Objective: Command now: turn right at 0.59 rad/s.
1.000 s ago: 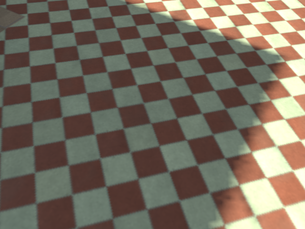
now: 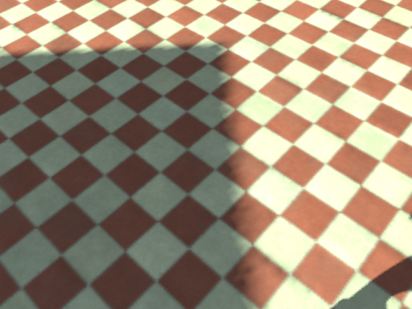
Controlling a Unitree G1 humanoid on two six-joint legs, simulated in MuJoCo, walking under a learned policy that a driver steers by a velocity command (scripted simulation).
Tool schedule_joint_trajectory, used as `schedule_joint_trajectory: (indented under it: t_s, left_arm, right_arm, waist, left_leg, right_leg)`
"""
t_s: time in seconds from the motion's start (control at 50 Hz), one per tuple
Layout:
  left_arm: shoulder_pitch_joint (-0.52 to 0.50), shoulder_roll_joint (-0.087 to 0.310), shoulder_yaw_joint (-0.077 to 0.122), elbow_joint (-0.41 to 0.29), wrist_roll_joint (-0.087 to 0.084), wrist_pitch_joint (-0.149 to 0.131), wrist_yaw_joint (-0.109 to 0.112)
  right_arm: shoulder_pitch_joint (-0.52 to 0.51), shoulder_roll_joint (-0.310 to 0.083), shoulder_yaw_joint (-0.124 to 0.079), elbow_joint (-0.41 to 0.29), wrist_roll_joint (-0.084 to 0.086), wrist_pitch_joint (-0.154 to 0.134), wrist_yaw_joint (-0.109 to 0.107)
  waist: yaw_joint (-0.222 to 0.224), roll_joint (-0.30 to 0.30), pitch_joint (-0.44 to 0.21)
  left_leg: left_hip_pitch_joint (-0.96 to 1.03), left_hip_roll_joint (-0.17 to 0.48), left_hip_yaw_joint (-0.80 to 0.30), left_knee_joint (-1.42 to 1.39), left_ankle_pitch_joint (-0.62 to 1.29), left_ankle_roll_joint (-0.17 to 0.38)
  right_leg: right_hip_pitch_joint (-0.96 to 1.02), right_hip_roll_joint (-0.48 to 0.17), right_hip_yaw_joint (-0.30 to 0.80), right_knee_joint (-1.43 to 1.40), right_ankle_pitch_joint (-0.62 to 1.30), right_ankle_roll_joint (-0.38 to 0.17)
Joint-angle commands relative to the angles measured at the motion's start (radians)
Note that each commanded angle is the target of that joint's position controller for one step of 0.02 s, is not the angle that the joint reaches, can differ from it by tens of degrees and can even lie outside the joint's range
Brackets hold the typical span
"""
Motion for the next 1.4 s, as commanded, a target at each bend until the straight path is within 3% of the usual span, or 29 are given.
schedule_joint_trajectory:
  t_s: [0.02,0.04,0.08,0.12,0.24,0.36,0.44,0.46,0.48,0.5,0.52,0.54,0.68,0.76,0.8,0.82,0.84,0.88,0.94,1.06,1.16,1.22,1.26,1.28,1.3,1.32,1.34,1.36,1.4]
  left_arm:
    - [0.105,0.302,0.083,-0.069,0.026,-0.024,0.018]
    - [0.131,0.252,0.071,-0.069,0.058,-0.048,0.011]
    - [0.029,0.194,0.051,-0.058,0.033,-0.067,0.022]
    - [-0.028,0.157,0.032,-0.064,0.008,-0.059,0.036]
    - [0.007,0.175,0.038,-0.052,0.012,-0.045,0.056]
    - [-0.010,0.175,0.034,-0.050,0.019,-0.035,0.041]
    - [0.003,0.091,-0.006,-0.024,0.019,-0.040,0.036]
    - [0.025,0.055,-0.020,-0.018,0.034,-0.049,0.034]
    - [0.046,0.045,-0.019,-0.035,0.036,-0.064,0.033]
    - [-0.049,0.114,0.000,-0.069,0.025,-0.085,0.040]
    - [-0.077,0.168,0.022,-0.066,0.007,-0.100,0.041]
    - [-0.057,0.163,0.025,-0.046,0.009,-0.109,0.037]
    - [-0.143,0.018,-0.009,-0.034,0.015,-0.173,-0.004]
    - [-0.072,0.068,0.014,-0.014,-0.013,-0.184,-0.008]
    - [0.059,0.105,0.034,0.018,-0.012,-0.187,0.007]
    - [0.223,0.160,0.047,0.037,0.004,-0.187,0.021]
    - [0.281,0.269,0.071,0.069,0.036,-0.177,0.010]
    - [0.179,0.130,0.035,0.058,0.025,-0.182,0.008]
    - [0.114,0.067,0.013,0.069,0.031,-0.180,0.017]
    - [0.130,0.101,0.020,0.118,0.031,-0.184,0.021]
    - [0.175,0.150,0.026,0.163,0.012,-0.171,0.026]
    - [0.190,0.188,0.034,0.180,0.004,-0.153,0.027]
    - [0.192,0.224,0.043,0.178,0.001,-0.136,0.036]
    - [0.184,0.218,0.039,0.169,-0.001,-0.133,0.040]
    - [0.212,0.169,0.019,0.147,0.022,-0.140,0.042]
    - [0.323,0.031,-0.029,0.086,0.047,-0.167,0.021]
    - [0.182,0.149,-0.007,0.075,0.012,-0.200,0.009]
    - [0.086,0.173,0.001,0.037,-0.020,-0.213,0.006]
    - [0.084,0.148,-0.005,0.045,0.017,-0.217,0.022]
  right_arm:
    - [-0.020,-0.056,-0.013,-0.103,-0.053,-0.016,-0.003]
    - [-0.099,-0.106,-0.028,-0.112,-0.034,-0.019,-0.013]
    - [-0.078,-0.128,-0.042,-0.082,-0.016,-0.012,-0.021]
    - [-0.053,-0.129,-0.047,-0.066,-0.029,-0.009,-0.025]
    - [-0.073,-0.070,-0.025,-0.063,-0.015,-0.018,-0.009]
    - [-0.063,-0.085,-0.024,-0.059,-0.001,-0.030,0.013]
    - [0.016,-0.038,-0.008,-0.030,-0.007,-0.051,0.034]
    - [0.048,-0.071,-0.010,-0.031,-0.018,-0.056,0.031]
    - [0.099,-0.173,-0.030,-0.014,-0.030,-0.057,0.030]
    - [0.129,-0.196,-0.039,-0.011,-0.033,-0.065,0.037]
    - [0.116,-0.169,-0.029,-0.010,-0.023,-0.072,0.031]
    - [0.107,-0.153,-0.023,-0.008,-0.009,-0.074,0.024]
    - [0.183,-0.143,-0.026,0.004,0.011,-0.055,-0.001]
    - [0.182,-0.160,-0.033,-0.006,0.026,-0.042,0.003]
    - [0.170,-0.092,-0.015,-0.016,0.018,-0.045,0.007]
    - [0.161,-0.007,0.011,-0.034,0.000,-0.050,0.013]
    - [0.174,0.001,0.015,-0.100,0.031,-0.062,0.004]
    - [0.164,-0.119,-0.018,-0.059,0.037,-0.062,0.006]
    - [0.128,-0.078,-0.015,-0.043,0.021,-0.056,0.024]
    - [0.009,-0.029,0.009,-0.098,0.014,-0.053,0.047]
    - [-0.148,-0.011,0.027,-0.153,0.016,-0.064,0.085]
    - [-0.164,-0.048,0.013,-0.177,0.016,-0.062,0.100]
    - [-0.028,-0.112,-0.021,-0.155,0.013,-0.051,0.097]
    - [0.138,-0.161,-0.051,-0.115,0.018,-0.044,0.084]
    - [0.282,-0.225,-0.075,-0.085,0.023,-0.027,0.060]
    - [0.220,-0.324,-0.078,-0.106,0.022,-0.042,0.059]
    - [0.257,-0.221,-0.055,-0.125,0.014,-0.052,0.062]
    - [0.214,-0.186,-0.041,-0.107,0.004,-0.065,0.064]
    - [0.091,-0.150,-0.029,-0.117,0.003,-0.075,0.061]
  waist:
    - [0.023,-0.356,-0.121]
    - [0.102,-0.247,-0.187]
    - [0.036,-0.154,-0.115]
    - [0.009,-0.152,-0.113]
    - [0.029,-0.152,-0.137]
    - [0.047,-0.186,-0.132]
    - [0.003,-0.143,-0.131]
    - [0.007,-0.050,-0.123]
    - [0.040,0.139,-0.092]
    - [-0.020,0.216,0.008]
    - [-0.018,0.163,0.075]
    - [-0.003,0.144,0.076]
    - [-0.051,0.156,-0.014]
    - [0.007,0.149,-0.034]
    - [0.077,0.110,-0.081]
    - [0.141,-0.035,-0.195]
    - [0.115,-0.307,-0.215]
    - [0.083,-0.198,-0.031]
    - [0.051,-0.142,0.025]
    - [0.058,-0.097,0.043]
    - [0.097,-0.071,0.080]
    - [0.066,-0.089,0.040]
    - [-0.026,-0.123,-0.074]
    - [-0.119,-0.099,-0.162]
    - [-0.165,0.017,-0.254]
    - [-0.018,0.259,-0.394]
    - [-0.119,0.119,-0.454]
    - [-0.110,0.081,-0.278]
    - [-0.013,-0.033,-0.127]
  left_leg:
    - [-0.394,-0.098,-0.015,0.408,-0.394,-0.047]
    - [-0.390,-0.102,-0.169,0.573,-0.418,-0.045]
    - [-0.398,-0.076,-0.200,0.591,-0.240,-0.028]
    - [-0.349,-0.088,-0.197,0.577,-0.130,-0.043]
    - [-0.265,-0.132,-0.197,0.325,-0.045,-0.060]
    - [-0.096,-0.143,-0.191,0.125,-0.091,-0.037]
    - [0.173,-0.131,-0.144,-0.179,0.054,0.026]
    - [0.248,-0.020,-0.281,-0.214,-0.024,0.072]
    - [0.253,0.105,-0.529,-0.301,-0.252,0.193]
    - [0.188,0.228,-0.797,-0.443,-0.435,0.318]
    - [0.159,0.235,-0.817,-0.460,-0.471,0.332]
    - [0.174,0.195,-0.752,-0.451,-0.421,0.304]
    - [0.148,0.001,-0.444,-0.394,-0.017,0.233]
    - [0.046,0.021,-0.531,-0.338,-0.096,0.219]
    - [-0.080,-0.037,-0.502,-0.208,-0.112,0.159]
    - [-0.201,-0.120,-0.393,0.089,-0.206,0.101]
    - [-0.438,-0.189,-0.282,0.355,-0.318,0.073]
    - [-0.541,-0.086,-0.294,0.567,-0.168,0.069]
    - [-0.494,-0.029,-0.266,0.567,0.006,0.056]
    - [-0.490,-0.022,-0.215,0.379,0.196,0.015]
    - [-0.392,-0.037,-0.116,0.116,0.300,0.056]
    - [-0.297,-0.095,-0.055,0.048,0.214,0.115]
    - [-0.088,-0.176,-0.008,0.041,0.129,0.168]
    - [0.165,-0.207,-0.018,-0.006,0.176,0.208]
    - [0.479,-0.086,-0.225,-0.010,0.160,0.258]
    - [0.765,0.188,-0.847,-0.139,-0.073,0.460]
    - [0.752,0.202,-0.961,-0.277,-0.192,0.443]
    - [0.619,0.171,-0.812,-0.305,-0.114,0.387]
    - [0.323,0.087,-0.602,-0.312,0.148,0.343]
  right_leg:
    - [0.307,-0.375,0.555,-0.195,0.682,-0.296]
    - [0.257,-0.394,0.567,-0.227,0.594,-0.379]
    - [0.203,-0.267,0.403,-0.224,0.434,-0.265]
    - [0.157,-0.211,0.350,-0.214,0.486,-0.224]
    - [0.173,-0.169,0.378,-0.198,0.370,-0.219]
    - [0.110,-0.176,0.475,-0.169,0.329,-0.224]
    - [-0.024,-0.086,0.453,-0.174,-0.218,-0.147]
    - [-0.113,-0.028,0.377,-0.043,-0.303,-0.097]
    - [-0.251,0.102,0.150,0.155,-0.286,-0.034]
    - [-0.384,0.075,0.121,0.301,-0.327,0.000]
    - [-0.430,0.026,0.147,0.400,-0.266,0.008]
    - [-0.440,0.008,0.138,0.431,-0.215,0.014]
    - [-0.177,0.049,0.032,0.073,0.009,0.059]
    - [0.056,0.049,0.053,-0.124,0.108,0.044]
    - [0.298,-0.015,0.084,-0.178,0.114,0.008]
    - [0.510,-0.205,0.281,-0.216,-0.026,-0.053]
    - [0.549,-0.410,0.694,-0.339,-0.389,-0.190]
    - [0.402,-0.366,0.600,-0.371,-0.391,-0.191]
    - [0.290,-0.260,0.303,-0.398,-0.010,-0.143]
    - [0.245,-0.238,0.070,-0.434,0.287,-0.163]
    - [0.267,-0.250,-0.056,-0.432,0.358,-0.137]
    - [0.352,-0.268,-0.113,-0.324,0.703,-0.111]
    - [0.371,-0.261,-0.148,-0.082,1.026,-0.090]
    - [0.263,-0.235,-0.169,0.132,1.007,-0.063]
    - [0.003,-0.186,-0.160,0.442,0.578,-0.024]
    - [-0.397,0.020,-0.029,0.794,-0.321,0.023]
    - [-0.479,0.004,0.151,0.860,-0.286,0.010]
    - [-0.534,-0.033,0.135,0.820,-0.178,-0.005]
    - [-0.432,-0.102,0.126,0.656,-0.052,0.003]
